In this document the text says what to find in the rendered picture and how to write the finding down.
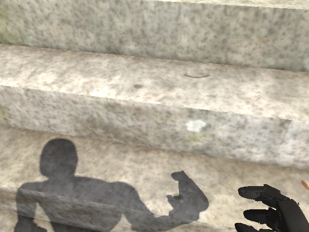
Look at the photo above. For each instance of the right robot hand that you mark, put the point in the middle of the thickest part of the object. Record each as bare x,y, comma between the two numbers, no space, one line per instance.
287,217

